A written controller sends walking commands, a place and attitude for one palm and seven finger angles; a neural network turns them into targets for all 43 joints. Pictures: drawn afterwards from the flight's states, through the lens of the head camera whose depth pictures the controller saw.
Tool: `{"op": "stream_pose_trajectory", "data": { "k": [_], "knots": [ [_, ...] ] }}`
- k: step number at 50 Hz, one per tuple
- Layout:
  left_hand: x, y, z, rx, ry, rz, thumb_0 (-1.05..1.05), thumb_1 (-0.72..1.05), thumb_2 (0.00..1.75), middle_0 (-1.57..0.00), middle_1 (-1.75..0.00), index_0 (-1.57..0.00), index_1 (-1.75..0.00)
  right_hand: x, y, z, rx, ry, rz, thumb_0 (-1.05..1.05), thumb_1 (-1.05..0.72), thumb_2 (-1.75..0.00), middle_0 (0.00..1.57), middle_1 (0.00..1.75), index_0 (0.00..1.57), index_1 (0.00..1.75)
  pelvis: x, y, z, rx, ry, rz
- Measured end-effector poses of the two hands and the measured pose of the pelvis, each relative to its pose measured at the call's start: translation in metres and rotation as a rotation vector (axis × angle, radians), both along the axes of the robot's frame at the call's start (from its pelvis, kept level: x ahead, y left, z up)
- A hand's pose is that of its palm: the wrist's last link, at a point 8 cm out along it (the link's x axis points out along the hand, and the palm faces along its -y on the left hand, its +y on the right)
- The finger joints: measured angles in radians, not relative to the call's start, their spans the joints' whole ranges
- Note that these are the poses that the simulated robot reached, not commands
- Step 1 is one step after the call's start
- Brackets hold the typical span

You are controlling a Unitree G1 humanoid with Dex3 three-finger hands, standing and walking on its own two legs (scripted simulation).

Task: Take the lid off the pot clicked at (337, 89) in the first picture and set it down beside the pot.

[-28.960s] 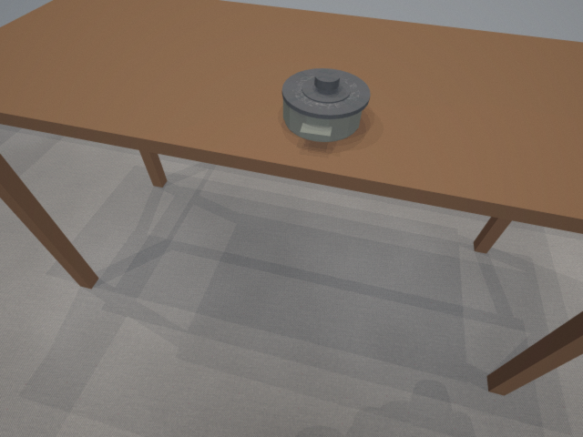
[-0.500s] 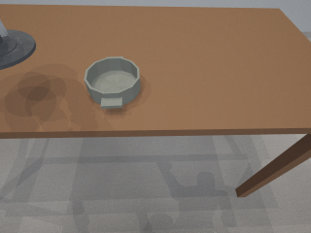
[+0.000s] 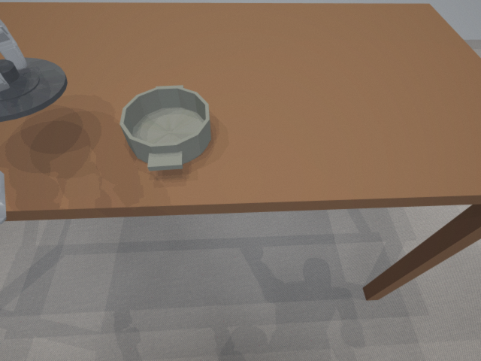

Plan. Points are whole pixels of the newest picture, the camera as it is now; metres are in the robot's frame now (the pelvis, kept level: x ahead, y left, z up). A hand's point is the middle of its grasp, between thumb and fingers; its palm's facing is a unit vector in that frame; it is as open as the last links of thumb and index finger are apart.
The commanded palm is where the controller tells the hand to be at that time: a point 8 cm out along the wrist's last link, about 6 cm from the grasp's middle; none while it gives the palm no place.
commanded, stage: lower the lid onto the table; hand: left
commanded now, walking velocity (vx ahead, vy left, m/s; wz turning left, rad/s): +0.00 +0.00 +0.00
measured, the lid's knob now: out of the picture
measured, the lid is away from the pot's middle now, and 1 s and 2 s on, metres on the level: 0.23 0.24 0.25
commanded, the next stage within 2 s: open the fingers wide in 1.20 s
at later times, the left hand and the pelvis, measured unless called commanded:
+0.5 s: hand out of the picture +0.46 +0.32 +0.20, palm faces -0.38 -0.21 -0.90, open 7.5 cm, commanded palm +0.50 +0.31 +0.27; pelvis +0.00 +0.00 +0.00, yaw +0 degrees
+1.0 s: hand (3, 117) +0.46 +0.32 +0.16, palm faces -0.43 -0.21 -0.88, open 7.5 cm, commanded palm +0.50 +0.32 +0.23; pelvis -0.01 +0.01 -0.01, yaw -1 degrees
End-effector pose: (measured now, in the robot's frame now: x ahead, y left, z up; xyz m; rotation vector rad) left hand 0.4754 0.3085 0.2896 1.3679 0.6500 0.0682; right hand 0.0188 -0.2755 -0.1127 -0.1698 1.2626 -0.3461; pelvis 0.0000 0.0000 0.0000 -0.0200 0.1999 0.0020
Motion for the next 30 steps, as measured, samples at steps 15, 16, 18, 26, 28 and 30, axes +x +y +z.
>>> {"op": "stream_pose_trajectory", "data": {
  "k": [15,16,18,26,28,30],
  "knots": [
    [-0.008,0.018,-0.023,-0.005,0.048,0.023,0.05,0.41,0.74,-0.95,-1.18,-0.51,-0.93,-0.008,-0.009,0.003,-0.027,0.027,-0.02,0.0,-0.9,-0.9,0.2,0.3,0.2,0.3,-0.001,-0.003,-0.001,-0.006,-0.003,-0.003],
    [-0.009,0.019,-0.024,-0.004,0.052,0.024,0.05,0.41,0.74,-0.95,-1.18,-0.51,-0.93,-0.009,-0.01,0.003,-0.03,0.03,-0.021,0.0,-0.9,-0.9,0.2,0.3,0.2,0.3,-0.001,-0.003,-0.002,-0.006,-0.002,-0.002],
    [-0.009,0.019,-0.027,0.007,0.06,0.02,0.05,0.41,0.74,-0.95,-1.18,-0.51,-0.93,-0.01,-0.01,0.004,-0.035,0.035,-0.021,0.0,-0.9,-0.9,0.2,0.3,0.2,0.3,-0.001,-0.003,-0.002,-0.007,-0.002,0.001],
    [-0.007,0.011,-0.035,0.012,0.064,-0.032,0.05,0.41,0.73,-0.95,-1.18,-0.51,-0.93,-0.012,-0.007,0.003,-0.038,0.037,-0.015,0.0,-0.9,-0.9,0.2,0.3,0.2,0.3,-0.005,0.001,-0.003,-0.01,0.001,0.004],
    [-0.006,0.008,-0.039,0.004,0.067,-0.045,0.05,0.41,0.73,-0.95,-1.18,-0.51,-0.93,-0.012,-0.005,0.002,-0.037,0.034,-0.016,0.0,-0.9,-0.9,0.2,0.3,0.2,0.3,-0.006,0.002,-0.003,-0.011,0.002,0.004],
    [-0.005,0.006,-0.043,-0.006,0.072,-0.056,0.05,0.41,0.74,-0.95,-1.18,-0.51,-0.93,-0.013,-0.003,0.002,-0.036,0.031,-0.018,0.0,-0.9,-0.9,0.2,0.3,0.2,0.3,-0.007,0.003,-0.004,-0.011,0.003,0.002]
  ]
}}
